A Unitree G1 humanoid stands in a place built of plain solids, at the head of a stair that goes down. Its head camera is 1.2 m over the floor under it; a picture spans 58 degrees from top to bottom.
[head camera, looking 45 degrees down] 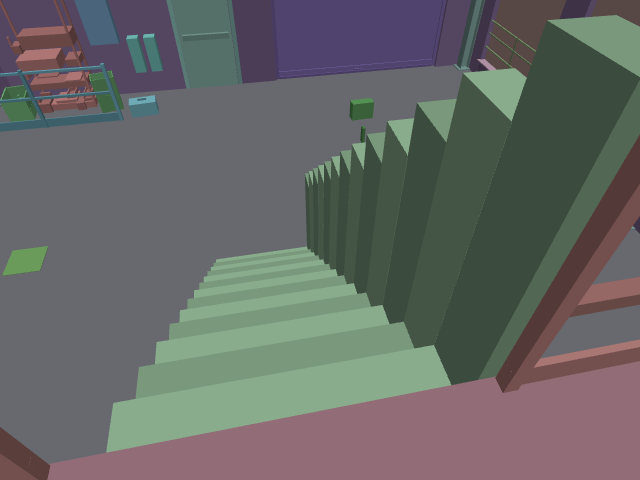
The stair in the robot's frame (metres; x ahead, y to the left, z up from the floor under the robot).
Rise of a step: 0.21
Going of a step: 0.25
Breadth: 1.16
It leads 11 degrees to the left of straight ahead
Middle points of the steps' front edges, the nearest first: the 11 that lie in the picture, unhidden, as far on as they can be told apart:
0.51 0.08 0.00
0.75 0.13 -0.21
1.00 0.18 -0.42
1.24 0.22 -0.63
1.49 0.27 -0.84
1.74 0.32 -1.05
1.98 0.37 -1.26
2.23 0.42 -1.47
2.48 0.47 -1.68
2.72 0.52 -1.89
2.97 0.57 -2.10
